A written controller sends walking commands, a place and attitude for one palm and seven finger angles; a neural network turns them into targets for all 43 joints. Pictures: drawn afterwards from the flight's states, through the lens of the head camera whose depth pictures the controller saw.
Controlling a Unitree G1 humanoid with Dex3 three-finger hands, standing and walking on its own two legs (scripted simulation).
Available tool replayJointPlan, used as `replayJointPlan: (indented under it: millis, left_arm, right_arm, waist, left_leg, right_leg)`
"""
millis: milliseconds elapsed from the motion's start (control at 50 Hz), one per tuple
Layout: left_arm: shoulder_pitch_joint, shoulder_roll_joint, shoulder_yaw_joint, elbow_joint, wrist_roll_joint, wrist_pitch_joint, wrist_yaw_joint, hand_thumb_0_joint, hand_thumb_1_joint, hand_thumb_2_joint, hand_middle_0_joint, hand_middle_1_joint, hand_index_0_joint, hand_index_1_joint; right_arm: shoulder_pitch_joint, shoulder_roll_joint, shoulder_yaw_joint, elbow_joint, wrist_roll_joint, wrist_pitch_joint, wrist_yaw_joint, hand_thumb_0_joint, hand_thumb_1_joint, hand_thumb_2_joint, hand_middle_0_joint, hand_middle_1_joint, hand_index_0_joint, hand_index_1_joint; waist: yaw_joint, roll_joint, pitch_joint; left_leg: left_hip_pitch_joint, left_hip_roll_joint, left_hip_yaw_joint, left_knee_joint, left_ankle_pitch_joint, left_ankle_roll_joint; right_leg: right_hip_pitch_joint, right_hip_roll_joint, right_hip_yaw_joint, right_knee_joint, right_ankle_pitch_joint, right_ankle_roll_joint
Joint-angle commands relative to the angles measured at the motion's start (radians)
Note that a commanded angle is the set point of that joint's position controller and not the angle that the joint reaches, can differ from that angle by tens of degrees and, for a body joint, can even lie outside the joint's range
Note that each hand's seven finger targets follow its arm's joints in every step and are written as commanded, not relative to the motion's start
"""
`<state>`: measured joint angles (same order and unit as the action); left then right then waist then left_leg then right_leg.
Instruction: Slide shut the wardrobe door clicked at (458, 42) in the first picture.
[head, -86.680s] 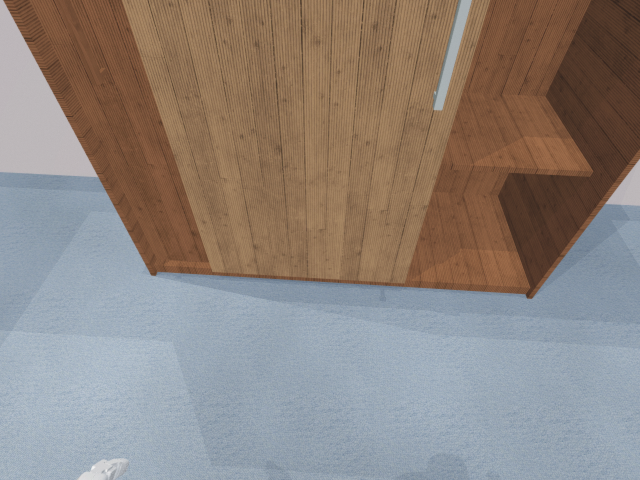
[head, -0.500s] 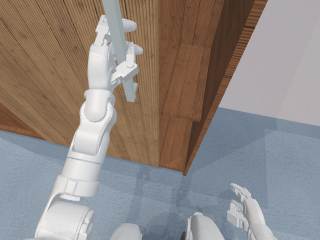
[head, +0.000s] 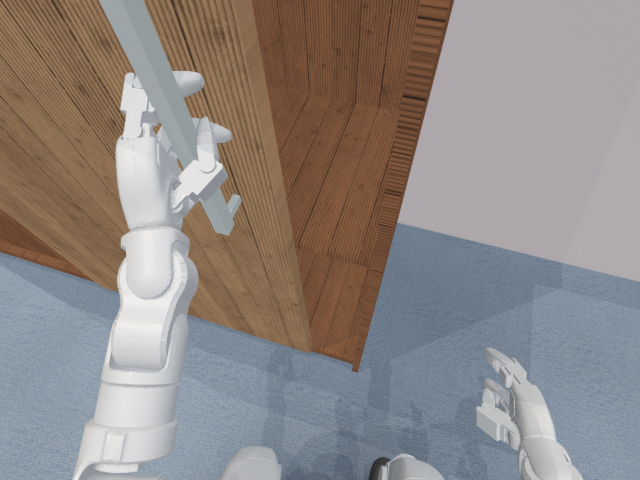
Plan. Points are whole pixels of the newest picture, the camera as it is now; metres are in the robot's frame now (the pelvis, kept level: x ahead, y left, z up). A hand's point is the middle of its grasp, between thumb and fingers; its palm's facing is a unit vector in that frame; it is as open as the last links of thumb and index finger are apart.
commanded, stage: step sideways, sliding the door along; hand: left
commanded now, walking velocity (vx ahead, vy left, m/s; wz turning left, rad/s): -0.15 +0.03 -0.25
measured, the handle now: (194, 128) +0.40 +0.19 +0.19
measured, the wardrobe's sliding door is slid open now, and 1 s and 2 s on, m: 0.13 0.02 0.01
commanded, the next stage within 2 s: stop walking and hold the door there in 1.10 s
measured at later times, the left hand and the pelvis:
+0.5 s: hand (282, 194) +0.34 +0.09 +0.18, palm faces -0.08 -1.00 -0.03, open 6.5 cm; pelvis +0.02 +0.02 +0.00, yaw -4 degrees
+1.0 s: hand (316, 196) +0.34 +0.06 +0.18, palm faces +0.04 -1.00 -0.01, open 6.3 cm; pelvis -0.03 -0.03 +0.00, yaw -7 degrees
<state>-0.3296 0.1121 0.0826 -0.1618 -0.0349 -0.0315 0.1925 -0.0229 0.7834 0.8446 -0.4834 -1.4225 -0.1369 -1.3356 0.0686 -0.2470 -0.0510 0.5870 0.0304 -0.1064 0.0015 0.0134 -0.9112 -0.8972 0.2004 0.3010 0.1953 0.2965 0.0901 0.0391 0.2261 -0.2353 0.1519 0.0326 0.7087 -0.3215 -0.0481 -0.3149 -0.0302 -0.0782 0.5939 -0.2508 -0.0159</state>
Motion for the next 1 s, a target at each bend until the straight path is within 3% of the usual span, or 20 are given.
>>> replayJointPlan:
  millis: [0,40,80,140,180,220,240,320,360,480,540,580,620,640,660,680,820,900,940,980]
  left_arm:
    - [-0.320,-0.109,-0.437,-0.518,0.020,-0.187,-0.118,0.000,0.900,0.900,-0.450,-1.400,-0.450,-1.400]
    - [-0.275,-0.160,-0.479,-0.531,0.014,-0.191,-0.132,0.000,0.900,0.900,-0.450,-1.400,-0.450,-1.400]
    - [-0.296,-0.183,-0.519,-0.560,0.027,-0.208,-0.141,0.000,0.900,0.900,-0.450,-1.400,-0.450,-1.400]
    - [-0.286,-0.208,-0.550,-0.545,0.035,-0.216,-0.149,0.000,0.900,0.900,-0.450,-1.400,-0.450,-1.400]
    - [-0.273,-0.192,-0.552,-0.535,0.042,-0.208,-0.144,0.000,0.900,0.900,-0.450,-1.400,-0.450,-1.400]
    - [-0.246,-0.215,-0.574,-0.540,0.043,-0.196,-0.131,0.000,0.900,0.900,-0.450,-1.400,-0.450,-1.400]
    - [-0.229,-0.088,-0.446,-0.514,0.044,-0.198,-0.120,0.000,0.900,0.900,-0.450,-1.400,-0.450,-1.400]
    - [-0.209,-0.109,-0.443,-0.500,0.034,-0.213,-0.144,0.000,0.900,0.900,-0.450,-1.400,-0.450,-1.400]
    - [-0.249,-0.105,-0.431,-0.482,0.035,-0.222,-0.152,0.000,0.900,0.900,-0.450,-1.400,-0.450,-1.400]
    - [-0.278,-0.048,-0.388,-0.435,0.034,-0.200,-0.154,0.000,0.900,0.900,-0.450,-1.400,-0.450,-1.400]
    - [-0.218,-0.011,-0.351,-0.460,0.023,-0.191,-0.129,0.000,0.900,0.900,-0.450,-1.400,-0.450,-1.400]
    - [-0.194,-0.030,-0.361,-0.493,0.018,-0.185,-0.129,0.000,0.900,0.900,-0.450,-1.400,-0.450,-1.400]
    - [-0.228,-0.012,-0.345,-0.502,0.011,-0.191,-0.125,0.000,0.900,0.900,-0.450,-1.400,-0.450,-1.400]
    - [-0.227,-0.036,-0.363,-0.500,0.002,-0.194,-0.139,0.000,0.900,0.900,-0.450,-1.400,-0.450,-1.400]
    - [-0.253,-0.030,-0.353,-0.492,0.014,-0.201,-0.146,0.000,0.900,0.900,-0.450,-1.400,-0.450,-1.400]
    - [-0.269,-0.034,-0.347,-0.455,0.026,-0.198,-0.146,0.000,0.900,0.900,-0.450,-1.400,-0.450,-1.400]
    - [-0.387,-0.051,-0.358,-0.310,0.018,-0.160,-0.140,0.000,0.900,0.900,-0.450,-1.400,-0.450,-1.400]
    - [-0.396,-0.048,-0.368,-0.323,0.000,-0.140,-0.114,0.000,0.900,0.900,-0.450,-1.400,-0.450,-1.400]
    - [-0.424,-0.065,-0.375,-0.345,0.001,-0.142,-0.116,0.000,0.900,0.900,-0.450,-1.400,-0.450,-1.400]
    - [-0.481,-0.062,-0.371,-0.340,-0.006,-0.146,-0.114,0.000,0.900,0.900,-0.450,-1.400,-0.450,-1.400]
  right_arm:
    - [-0.068,-0.027,-0.006,-0.135,-0.006,-0.065,-0.012,0.000,-0.900,-0.900,0.200,0.300,0.200,0.300]
    - [-0.085,-0.060,-0.021,-0.178,-0.011,-0.067,0.006,0.000,-0.900,-0.900,0.200,0.300,0.200,0.300]
    - [-0.077,-0.047,-0.016,-0.213,-0.007,-0.075,0.024,0.000,-0.900,-0.900,0.200,0.300,0.200,0.300]
    - [-0.064,-0.042,0.003,-0.209,-0.001,-0.089,0.031,0.000,-0.900,-0.900,0.200,0.300,0.200,0.300]
    - [-0.060,-0.042,-0.006,-0.197,0.000,-0.084,0.024,0.000,-0.900,-0.900,0.200,0.300,0.200,0.300]
    - [-0.061,-0.031,0.001,-0.169,-0.010,-0.077,0.016,0.000,-0.900,-0.900,0.200,0.300,0.200,0.300]
    - [-0.053,-0.034,-0.011,-0.146,-0.020,-0.068,0.006,0.000,-0.900,-0.900,0.200,0.300,0.200,0.300]
    - [-0.086,-0.049,-0.013,-0.185,-0.032,-0.035,0.019,0.000,-0.900,-0.900,0.200,0.300,0.200,0.300]
    - [-0.086,-0.038,-0.004,-0.198,-0.034,-0.022,0.028,0.000,-0.900,-0.900,0.200,0.300,0.200,0.300]
    - [-0.097,-0.030,0.008,-0.187,-0.008,0.021,0.039,0.000,-0.900,-0.900,0.200,0.300,0.200,0.300]
    - [-0.088,-0.006,-0.001,-0.167,-0.006,0.013,0.017,0.000,-0.900,-0.900,0.200,0.300,0.200,0.300]
    - [-0.078,0.010,0.013,-0.149,-0.017,0.008,0.007,0.000,-0.900,-0.900,0.200,0.300,0.200,0.300]
    - [-0.094,-0.022,-0.007,-0.155,-0.022,0.016,-0.001,0.000,-0.900,-0.900,0.200,0.300,0.200,0.300]
    - [-0.101,-0.043,-0.016,-0.181,-0.028,0.023,0.015,0.000,-0.900,-0.900,0.200,0.300,0.200,0.300]
    - [-0.115,-0.029,-0.019,-0.194,-0.030,0.034,0.029,0.000,-0.900,-0.900,0.200,0.300,0.200,0.300]
    - [-0.118,-0.032,-0.018,-0.200,-0.029,0.045,0.040,0.000,-0.900,-0.900,0.200,0.300,0.200,0.300]
    - [-0.107,-0.036,0.004,-0.192,0.010,0.067,0.036,0.000,-0.900,-0.900,0.200,0.300,0.200,0.300]
    - [-0.096,-0.006,-0.002,-0.150,0.013,0.041,0.007,0.000,-0.900,-0.900,0.200,0.300,0.200,0.300]
    - [-0.077,0.008,0.008,-0.130,0.003,0.037,0.008,0.000,-0.900,-0.900,0.200,0.300,0.200,0.300]
    - [-0.079,-0.019,-0.004,-0.119,0.001,0.041,0.001,0.000,-0.900,-0.900,0.200,0.300,0.200,0.300]
  waist:
    - [-0.131,-0.082,-0.605]
    - [-0.111,0.095,-0.629]
    - [-0.108,0.162,-0.568]
    - [-0.116,0.058,-0.555]
    - [-0.131,-0.143,-0.588]
    - [-0.144,-0.188,-0.611]
    - [-0.139,-0.175,-0.625]
    - [-0.120,0.097,-0.564]
    - [-0.114,0.160,-0.518]
    - [-0.130,0.072,-0.465]
    - [-0.132,-0.278,-0.568]
    - [-0.129,-0.275,-0.587]
    - [-0.149,-0.009,-0.593]
    - [-0.135,0.136,-0.587]
    - [-0.125,0.228,-0.548]
    - [-0.117,0.223,-0.518]
    - [-0.128,0.149,-0.444]
    - [-0.133,-0.257,-0.563]
    - [-0.143,-0.245,-0.581]
    - [-0.156,-0.084,-0.618]
  left_leg:
    - [0.134,-0.043,0.049,-0.176,0.191,0.050]
    - [0.305,0.161,-0.033,-0.240,0.751,0.116]
    - [0.394,0.181,0.045,-0.152,1.003,0.126]
    - [0.310,0.118,0.100,-0.006,0.850,0.091]
    - [0.198,0.040,0.100,0.042,0.584,0.053]
    - [0.147,-0.018,0.085,-0.044,0.362,0.035]
    - [0.205,-0.001,0.099,-0.089,0.408,0.034]
    - [0.314,0.232,0.034,-0.231,0.939,0.104]
    - [0.396,0.267,0.068,-0.200,1.101,0.121]
    - [0.225,0.190,0.116,0.023,0.753,0.059]
    - [0.015,-0.038,0.072,0.131,-0.033,0.000]
    - [0.027,-0.029,0.039,-0.088,-0.090,0.024]
    - [0.290,0.138,-0.029,-0.271,0.611,0.072]
    - [0.327,0.295,-0.111,-0.282,0.956,0.139]
    - [0.372,0.348,-0.092,-0.262,1.134,0.171]
    - [0.362,0.336,-0.050,-0.240,1.097,0.169]
    - [0.199,0.217,0.061,-0.096,0.616,0.082]
    - [0.000,-0.071,0.034,0.125,-0.128,0.012]
    - [0.024,-0.069,0.005,-0.006,-0.107,0.030]
    - [0.262,0.056,-0.028,-0.270,0.427,0.063]
  right_leg:
    - [0.267,-0.165,0.203,0.028,0.959,-0.035]
    - [0.094,-0.046,0.079,0.148,0.385,0.030]
    - [-0.010,-0.014,0.043,0.150,0.107,0.012]
    - [0.094,-0.008,0.025,0.041,0.349,0.007]
    - [0.196,-0.089,0.139,0.023,0.830,-0.018]
    - [0.224,-0.154,0.207,0.039,1.028,-0.041]
    - [0.191,-0.136,0.190,0.059,1.004,-0.024]
    - [-0.012,-0.028,0.052,0.256,0.187,0.025]
    - [-0.098,-0.003,0.021,0.241,-0.085,0.018]
    - [0.151,-0.028,0.036,-0.024,0.468,-0.003]
    - [0.321,-0.226,0.315,-0.028,1.278,-0.158]
    - [0.323,-0.212,0.262,-0.003,1.162,-0.116]
    - [0.094,-0.079,0.115,0.141,0.732,-0.005]
    - [0.007,-0.016,0.061,0.254,0.239,0.028]
    - [-0.089,0.007,0.063,0.320,-0.111,0.019]
    - [-0.099,0.007,0.058,0.329,-0.170,0.011]
    - [0.158,0.008,0.009,-0.035,0.233,0.008]
    - [0.323,-0.215,0.312,-0.108,1.033,-0.139]
    - [0.316,-0.185,0.233,-0.063,0.918,-0.107]
    - [0.173,-0.103,0.126,0.073,0.681,-0.037]
